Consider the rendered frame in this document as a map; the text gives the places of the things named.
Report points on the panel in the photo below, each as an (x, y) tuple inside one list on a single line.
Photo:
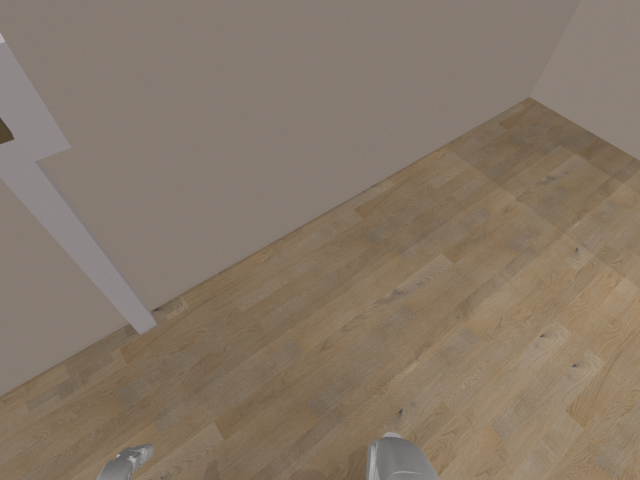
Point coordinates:
[(36, 136)]

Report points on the right robot thigh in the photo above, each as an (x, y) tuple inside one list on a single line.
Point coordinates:
[(393, 458)]

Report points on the robot left hand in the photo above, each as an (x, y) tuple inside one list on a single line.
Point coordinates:
[(126, 463)]

